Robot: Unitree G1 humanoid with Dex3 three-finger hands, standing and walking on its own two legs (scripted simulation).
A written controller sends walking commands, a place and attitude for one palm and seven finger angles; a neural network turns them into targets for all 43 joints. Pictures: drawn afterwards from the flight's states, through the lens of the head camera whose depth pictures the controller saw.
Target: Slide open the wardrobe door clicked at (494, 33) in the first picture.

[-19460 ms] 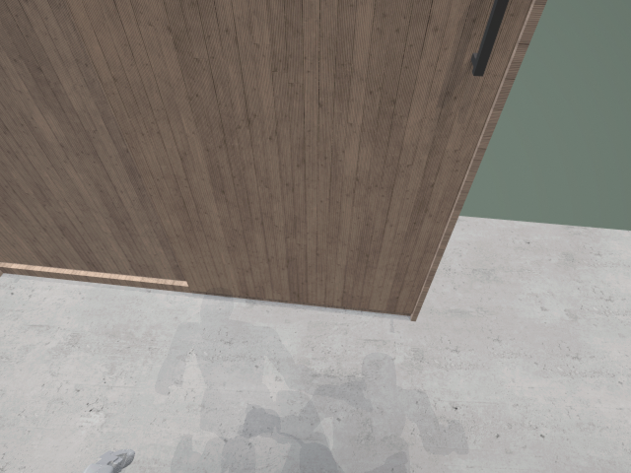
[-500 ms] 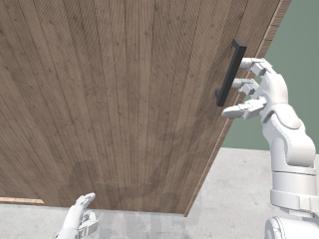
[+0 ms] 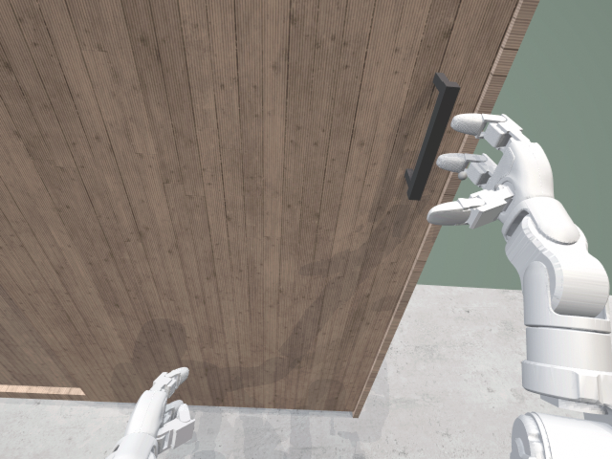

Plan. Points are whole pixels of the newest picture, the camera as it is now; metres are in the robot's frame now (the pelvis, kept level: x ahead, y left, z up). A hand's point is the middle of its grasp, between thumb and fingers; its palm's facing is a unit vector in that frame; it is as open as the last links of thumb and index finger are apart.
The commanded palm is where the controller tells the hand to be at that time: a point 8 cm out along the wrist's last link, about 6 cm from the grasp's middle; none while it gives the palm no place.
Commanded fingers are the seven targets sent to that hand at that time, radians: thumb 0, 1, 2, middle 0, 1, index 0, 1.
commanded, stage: move the hooked fingers beside the handle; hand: right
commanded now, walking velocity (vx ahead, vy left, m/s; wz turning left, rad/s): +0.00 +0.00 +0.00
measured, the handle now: (426, 139) +0.46 -0.12 +0.25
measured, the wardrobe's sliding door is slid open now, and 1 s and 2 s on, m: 0.00 0.00 0.00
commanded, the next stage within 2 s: none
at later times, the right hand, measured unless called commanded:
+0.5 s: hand (469, 172) +0.38 -0.16 +0.25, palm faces +0.01 +1.00 -0.02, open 14.0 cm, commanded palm +0.36 -0.21 +0.25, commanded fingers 0.00 0.50 -0.30 0.30 1.20 0.30 1.20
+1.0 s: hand (480, 176) +0.38 -0.17 +0.24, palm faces +0.01 +1.00 -0.04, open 14.0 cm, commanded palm +0.36 -0.23 +0.25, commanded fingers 0.00 0.50 -0.30 0.30 1.20 0.30 1.20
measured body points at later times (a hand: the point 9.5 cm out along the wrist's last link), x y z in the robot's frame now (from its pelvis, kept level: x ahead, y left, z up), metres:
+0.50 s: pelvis +0.00 +0.00 +0.00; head -0.02 +0.03 +0.45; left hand +0.18 +0.24 -0.09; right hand +0.37 -0.21 +0.25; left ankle -0.02 +0.10 -0.74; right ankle -0.01 -0.11 -0.74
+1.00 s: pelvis +0.02 +0.00 +0.00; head -0.01 +0.03 +0.45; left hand +0.21 +0.23 -0.08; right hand +0.38 -0.23 +0.25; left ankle -0.02 +0.10 -0.74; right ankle -0.01 -0.11 -0.74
